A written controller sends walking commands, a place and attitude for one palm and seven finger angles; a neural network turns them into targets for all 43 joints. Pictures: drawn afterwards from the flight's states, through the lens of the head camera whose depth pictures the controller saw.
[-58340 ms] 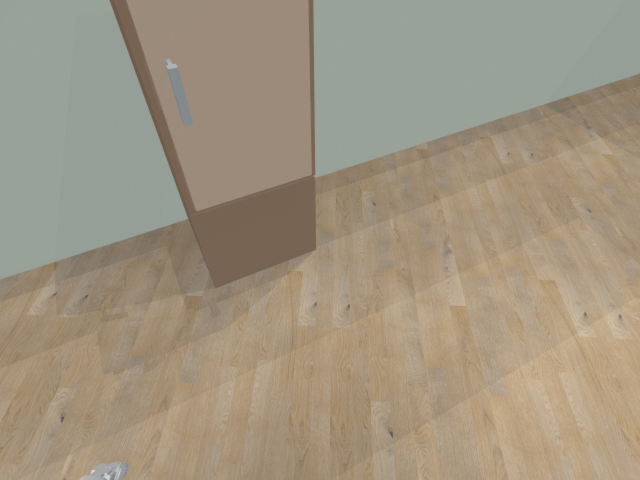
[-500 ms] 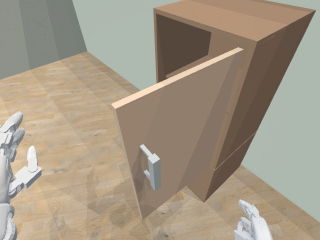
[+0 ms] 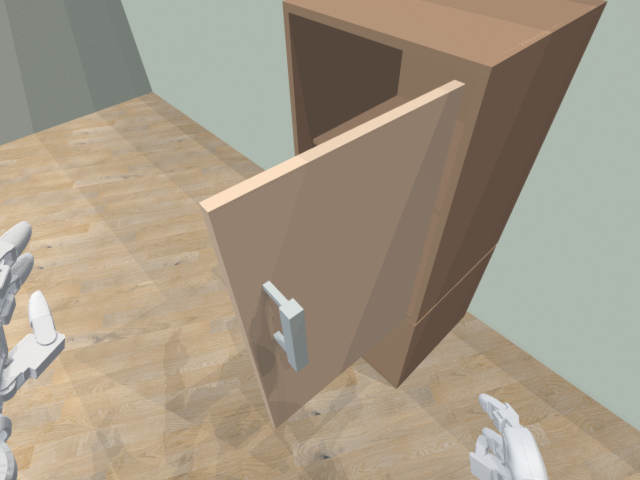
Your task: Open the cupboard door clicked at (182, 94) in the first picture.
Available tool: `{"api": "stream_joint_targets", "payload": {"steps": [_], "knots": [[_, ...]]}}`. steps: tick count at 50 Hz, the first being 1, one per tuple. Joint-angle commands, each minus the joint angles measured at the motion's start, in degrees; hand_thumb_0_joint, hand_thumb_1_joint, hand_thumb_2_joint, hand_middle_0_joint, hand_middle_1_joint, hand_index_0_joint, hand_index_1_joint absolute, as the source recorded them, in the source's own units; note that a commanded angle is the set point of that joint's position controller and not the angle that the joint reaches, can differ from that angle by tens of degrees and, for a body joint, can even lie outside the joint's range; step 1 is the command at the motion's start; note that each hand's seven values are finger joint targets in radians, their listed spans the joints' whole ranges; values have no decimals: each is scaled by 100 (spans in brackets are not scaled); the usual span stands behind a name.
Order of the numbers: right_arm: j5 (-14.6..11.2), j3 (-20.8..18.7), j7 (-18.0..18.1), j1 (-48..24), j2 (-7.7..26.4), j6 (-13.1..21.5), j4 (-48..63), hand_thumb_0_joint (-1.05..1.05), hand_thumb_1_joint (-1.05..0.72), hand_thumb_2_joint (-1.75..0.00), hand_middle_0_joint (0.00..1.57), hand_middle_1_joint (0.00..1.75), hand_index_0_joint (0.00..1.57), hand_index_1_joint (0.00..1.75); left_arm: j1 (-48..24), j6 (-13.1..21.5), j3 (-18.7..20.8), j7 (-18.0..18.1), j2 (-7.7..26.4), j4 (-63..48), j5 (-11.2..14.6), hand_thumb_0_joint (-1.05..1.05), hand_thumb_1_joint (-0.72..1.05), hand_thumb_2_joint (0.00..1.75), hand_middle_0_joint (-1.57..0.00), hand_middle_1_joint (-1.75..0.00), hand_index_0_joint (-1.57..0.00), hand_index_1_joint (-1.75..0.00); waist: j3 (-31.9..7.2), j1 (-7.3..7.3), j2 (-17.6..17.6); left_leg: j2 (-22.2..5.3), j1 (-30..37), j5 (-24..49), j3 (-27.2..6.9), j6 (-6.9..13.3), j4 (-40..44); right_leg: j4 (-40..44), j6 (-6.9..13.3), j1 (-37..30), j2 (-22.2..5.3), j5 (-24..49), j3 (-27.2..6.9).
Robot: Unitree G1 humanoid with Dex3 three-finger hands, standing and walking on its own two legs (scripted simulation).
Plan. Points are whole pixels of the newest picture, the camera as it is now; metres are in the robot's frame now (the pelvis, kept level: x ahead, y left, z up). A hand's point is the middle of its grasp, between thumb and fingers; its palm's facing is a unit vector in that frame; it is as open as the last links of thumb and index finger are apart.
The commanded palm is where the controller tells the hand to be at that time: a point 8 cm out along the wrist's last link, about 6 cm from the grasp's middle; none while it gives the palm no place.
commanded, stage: step back with the hand held close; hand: left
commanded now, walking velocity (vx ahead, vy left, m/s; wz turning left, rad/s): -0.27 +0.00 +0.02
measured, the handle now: (285, 327) +0.30 +0.08 +0.03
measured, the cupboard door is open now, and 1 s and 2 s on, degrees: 87 87 87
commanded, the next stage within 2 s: stop stepping back and stand still in 0.88 s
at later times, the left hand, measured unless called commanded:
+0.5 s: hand out of the picture +0.11 +0.29 +0.15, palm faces +0.44 -0.74 -0.50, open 7.4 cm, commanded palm +0.05 +0.32 +0.17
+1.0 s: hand out of the picture -0.01 +0.28 +0.16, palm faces +0.51 -0.73 -0.46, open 7.4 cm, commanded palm -0.06 +0.31 +0.17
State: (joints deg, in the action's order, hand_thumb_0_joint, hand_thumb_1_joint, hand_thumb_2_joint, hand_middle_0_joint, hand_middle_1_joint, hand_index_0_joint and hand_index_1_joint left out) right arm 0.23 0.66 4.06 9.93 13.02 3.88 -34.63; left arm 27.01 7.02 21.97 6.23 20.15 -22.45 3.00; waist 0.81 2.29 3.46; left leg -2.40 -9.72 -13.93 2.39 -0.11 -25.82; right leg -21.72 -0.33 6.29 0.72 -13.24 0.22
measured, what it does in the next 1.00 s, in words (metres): walks backwards: right foot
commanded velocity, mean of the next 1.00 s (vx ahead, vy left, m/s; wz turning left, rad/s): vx -0.29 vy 0.01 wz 0.01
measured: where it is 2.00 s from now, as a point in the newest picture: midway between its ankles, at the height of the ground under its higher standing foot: outside the picture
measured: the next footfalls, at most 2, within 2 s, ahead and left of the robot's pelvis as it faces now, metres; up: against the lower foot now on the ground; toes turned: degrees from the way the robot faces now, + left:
right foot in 0.94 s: -0.18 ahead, -0.09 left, +0.00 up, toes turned +4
left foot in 1.18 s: -0.21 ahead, +0.12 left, +0.00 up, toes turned +3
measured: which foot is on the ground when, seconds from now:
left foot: down 0.00-0.94, up 0.96-1.00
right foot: down 0.00-0.74, up 0.76-0.92, down 0.94-1.00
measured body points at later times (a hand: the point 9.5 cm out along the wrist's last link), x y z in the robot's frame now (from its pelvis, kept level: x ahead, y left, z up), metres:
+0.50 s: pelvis -0.09 +0.02 -0.02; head -0.07 +0.03 +0.43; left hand +0.08 +0.32 +0.18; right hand +0.08 -0.22 -0.09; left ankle +0.00 +0.12 -0.74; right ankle -0.02 -0.12 -0.74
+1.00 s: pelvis -0.19 +0.00 -0.02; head -0.17 +0.01 +0.43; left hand -0.04 +0.32 +0.18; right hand +0.00 -0.21 -0.11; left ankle -0.06 +0.12 -0.71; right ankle -0.22 -0.10 -0.74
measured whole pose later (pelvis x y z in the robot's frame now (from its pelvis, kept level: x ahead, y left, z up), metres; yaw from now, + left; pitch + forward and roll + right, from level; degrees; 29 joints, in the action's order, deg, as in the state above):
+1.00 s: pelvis -0.19 +0.00 -0.02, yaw +2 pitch +1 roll -1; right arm 0.8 -1.1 2.0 9.6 11.0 7.2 -38.3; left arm 29.8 13.0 24.4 9.3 22.0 -28.8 2.1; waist 2.0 3.6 0.7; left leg -1.0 -35.3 -17.5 1.6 -1.6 -46.7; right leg -34.7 2.5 14.2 3.4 -21.2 -1.0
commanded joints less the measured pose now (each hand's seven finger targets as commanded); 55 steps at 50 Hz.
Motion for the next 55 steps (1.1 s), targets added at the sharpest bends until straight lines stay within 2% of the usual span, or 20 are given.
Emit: {"api": "stream_joint_targets", "payload": {"steps": [1, 9, 18, 23, 28, 32, 35, 37, 38, 40, 41, 44, 45, 46, 47, 48, 49, 50, 51, 55], "knots": [[-48, -324, 83, -558, 673, 83, 1048, 0, -90, -90, 20, 30, 20, 30, 23, 446, 639, 126, 1157, -1349, -42, 0, 90, 90, -20, -30, -20, -30, -868, -129, -147, -149, 438, 2121, -13, 153, 130, -32, -8, 178, -371, 2709, -217], [-92, -382, 108, -551, 612, -92, 1280, 0, -90, -90, 20, 30, 20, 30, 487, 488, 965, 247, 1397, -1638, -35, 0, 90, 90, -20, -30, -20, -30, -957, -125, -84, -260, -212, 1840, -121, 151, 215, -385, -38, 84, -297, 2305, -218], [-88, -407, 114, -408, 755, 215, 1327, 0, -90, -90, 20, 30, 20, 30, 411, 756, 1074, 345, 1332, -1924, -173, 0, 90, 90, -20, -30, -20, -30, -500, -168, 478, -489, -2355, -1502, -583, 436, 841, -1035, -90, -476, -62, 768, -245], [-66, -424, 125, -262, 777, 442, 1229, 0, -90, -90, 20, 30, 20, 30, 102, 885, 1114, 376, 1303, -1856, -262, 0, 90, 90, -20, -30, -20, -30, -283, -209, 178, -551, -2987, -2516, -738, 502, 709, -1183, -78, -265, -32, -180, -381], [-20, -396, 105, -147, 705, 555, 1011, 0, -90, -90, 20, 30, 20, 30, -215, 928, 1015, 428, 1351, -2030, -219, 0, 90, 90, -20, -30, -20, -30, -228, -294, -346, -34, -1765, -1954, -445, 215, -249, -108, 172, 1373, -457, -1228, -901], [-15, -348, 107, -93, 664, 520, 920, 0, -90, -90, 20, 30, 20, 30, -136, 940, 1005, 494, 1351, -1941, -193, 0, 90, 90, -20, -30, -20, -30, -242, -314, -285, -56, -1555, -1956, -594, 178, -268, -46, 134, 1755, -437, -1655, -678], [-10, -352, 110, -193, 685, 499, 967, 0, -90, -90, 20, 30, 20, 30, 24, 972, 1170, 490, 1422, -2036, -160, 0, 90, 90, -20, -30, -20, -30, -414, -275, 284, -460, -2234, -2317, -1100, 308, 609, -934, 0, 962, -91, -1170, -267], [-6, -410, 98, -338, 712, 546, 1053, 0, -90, -90, 20, 30, 20, 30, 56, 990, 1334, 437, 1467, -2249, -182, 0, 90, 90, -20, -30, -20, -30, -659, -151, 1276, -1206, -3307, -3012, -1752, 615, 1657, -2739, -134, -282, 419, -772, 156], [7, -441, 103, -346, 605, 579, 1053, 0, -90, -90, 20, 30, 20, 30, 120, 1011, 1460, 428, 1627, -2217, -150, 0, 90, 90, -20, -30, -20, -30, -788, -120, 1234, -1387, -3151, -2608, -1853, 715, 1737, -3295, -119, -206, 461, -891, 109], [-6, -490, 9, -299, 593, 696, 950, 0, -90, -90, 20, 30, 20, 30, 459, 1005, 1334, 415, 1403, -1996, -52, 0, 90, 90, -20, -30, -20, -30, -774, -165, 866, -1392, -2317, -1843, -1528, 744, 1501, -3321, -10, 465, 448, -1391, 65], [-18, -501, -27, -333, 601, 732, 894, 0, -90, -90, 20, 30, 20, 30, 620, 993, 1279, 428, 1337, -1869, -9, 0, 90, 90, -20, -30, -20, -30, -742, -166, 980, -1360, -2126, -1871, -1312, 662, 1553, -3185, 43, 550, 464, -1541, 174], [20, -420, -65, -437, 534, 776, 760, 0, -90, -90, 20, 30, 20, 30, 516, 994, 1066, 410, 1258, -1793, 98, 0, 90, 90, -20, -30, -20, -30, -448, -181, 987, -1250, -1921, -1558, -898, 372, 1370, -1479, 184, 403, 300, -1687, 129], [19, -427, -84, -475, 538, 753, 718, 0, -90, -90, 20, 30, 20, 30, 317, 1000, 1015, 379, 1301, -1832, 95, 0, 90, 90, -20, -30, -20, -30, -333, -161, 618, -1023, -1728, -1340, -641, 179, 821, -431, 260, 652, 71, -1557, -185], [11, -447, -117, -427, 454, 682, 664, 0, -90, -90, 20, 30, 20, 30, 62, 1027, 998, 364, 1453, -1854, 41, 0, 90, 90, -20, -30, -20, -30, -287, -193, -536, -465, -1319, -1094, -317, -103, -606, 818, 572, 1467, -786, -1857, -1772], [17, -419, -141, -428, 424, 606, 575, 0, -90, -90, 20, 30, 20, 30, -353, 1024, 1001, 415, 1706, -1902, -90, 0, 90, 90, -20, -30, -20, -30, -137, -123, -1749, 205, -1113, -916, -20, -373, -2729, 1694, 1030, 2609, -2149, -1275, -3396], [16, -445, -167, -489, 529, 610, 453, 0, -90, -90, 20, 30, 20, 30, -761, 980, 804, 466, 1638, -1971, -139, 0, 90, 90, -20, -30, -20, -30, -247, -68, -1701, 494, -1612, -1309, -332, -345, -3888, 1404, 1053, 2478, -2153, 355, -3106], [37, -411, -118, -486, 393, 598, 485, 0, -90, -90, 20, 30, 20, 30, -573, 814, 756, 452, 1583, -1769, -173, 0, 90, 90, -20, -30, -20, -30, -317, -175, -1595, 345, -1857, -1273, -538, -256, -4008, 743, 795, 1837, -1813, 1942, -2213], [26, -301, -68, -430, 260, 536, 538, 0, -90, -90, 20, 30, 20, 30, -444, 774, 734, 425, 1511, -1702, -205, 0, 90, 90, -20, -30, -20, -30, -473, -247, -1385, 227, -1938, -944, -331, -274, -3802, 157, 737, 1079, -1464, 3117, -1481], [6, -242, -9, -490, 293, 495, 601, 0, -90, -90, 20, 30, 20, 30, -418, 752, 740, 430, 1465, -1633, -241, 0, 90, 90, -20, -30, -20, -30, -568, -251, -1138, 248, -1783, -927, -159, -241, -3350, -109, 738, 747, -1361, 3848, -1305], [11, -161, 112, -417, 339, 481, 766, 0, -90, -90, 20, 30, 20, 30, -167, 661, 876, 500, 1390, -1549, -217, 0, 90, 90, -20, -30, -20, -30, -872, -201, -899, 402, -873, -568, 143, 20, -1021, -278, 621, 98, -1107, 3383, -1102]]}}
